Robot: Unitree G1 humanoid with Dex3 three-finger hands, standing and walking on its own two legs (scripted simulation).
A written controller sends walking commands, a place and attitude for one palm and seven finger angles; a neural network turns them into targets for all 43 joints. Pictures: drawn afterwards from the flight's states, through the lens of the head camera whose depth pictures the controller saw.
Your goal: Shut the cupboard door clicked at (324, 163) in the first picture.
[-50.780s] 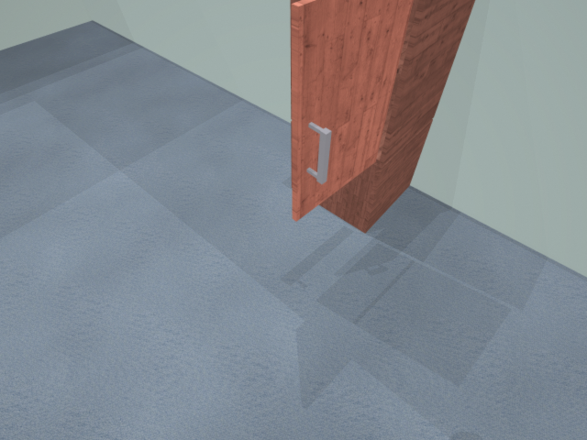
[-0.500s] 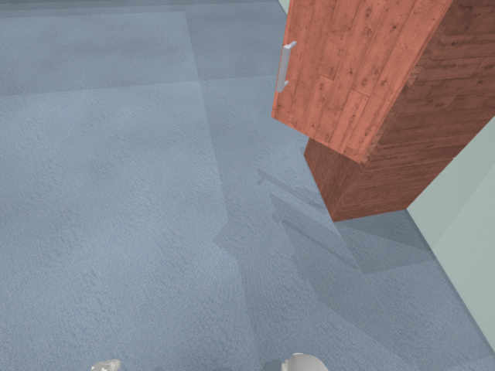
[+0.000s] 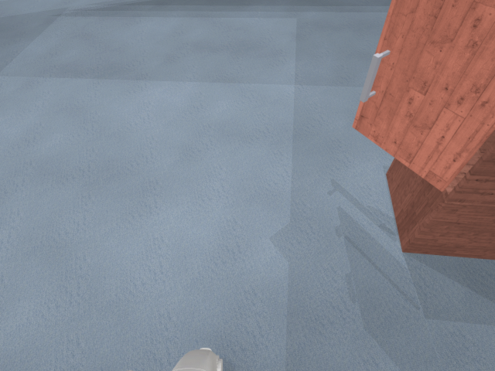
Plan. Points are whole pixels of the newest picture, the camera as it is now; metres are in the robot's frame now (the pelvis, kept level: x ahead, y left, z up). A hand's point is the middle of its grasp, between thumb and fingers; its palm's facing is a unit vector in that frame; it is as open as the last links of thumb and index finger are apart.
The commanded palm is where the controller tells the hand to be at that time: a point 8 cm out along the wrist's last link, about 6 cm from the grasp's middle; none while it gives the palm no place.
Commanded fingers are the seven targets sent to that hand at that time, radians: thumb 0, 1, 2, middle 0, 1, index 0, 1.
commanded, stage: walk to a spot facing it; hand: left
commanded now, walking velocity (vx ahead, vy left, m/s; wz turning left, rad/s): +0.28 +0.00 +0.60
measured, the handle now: (374, 77) +0.94 -0.38 -0.10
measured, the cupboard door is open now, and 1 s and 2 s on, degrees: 41 41 41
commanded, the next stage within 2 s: turn to face it in 0.96 s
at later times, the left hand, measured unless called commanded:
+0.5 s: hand (107, 364) +0.16 +0.28 -0.16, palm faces +0.25 -0.94 -0.24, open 7.4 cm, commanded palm none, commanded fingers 0.00 0.90 0.90 -0.20 -0.30 -0.20 -0.30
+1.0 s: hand (147, 330) +0.22 +0.22 -0.18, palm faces +0.54 -0.82 -0.19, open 7.3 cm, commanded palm none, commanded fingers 0.00 0.90 0.90 -0.20 -0.30 -0.20 -0.30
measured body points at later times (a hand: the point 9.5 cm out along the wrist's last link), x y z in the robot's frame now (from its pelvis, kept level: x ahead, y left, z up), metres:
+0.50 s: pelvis +0.12 +0.05 -0.01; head +0.15 +0.05 +0.44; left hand +0.14 +0.32 -0.14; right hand +0.18 -0.19 -0.16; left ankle +0.01 +0.16 -0.74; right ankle +0.25 -0.07 -0.71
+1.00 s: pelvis +0.31 +0.07 -0.01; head +0.35 +0.10 +0.44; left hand +0.19 +0.26 -0.16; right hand +0.52 -0.09 -0.15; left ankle +0.34 +0.21 -0.70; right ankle +0.29 -0.05 -0.74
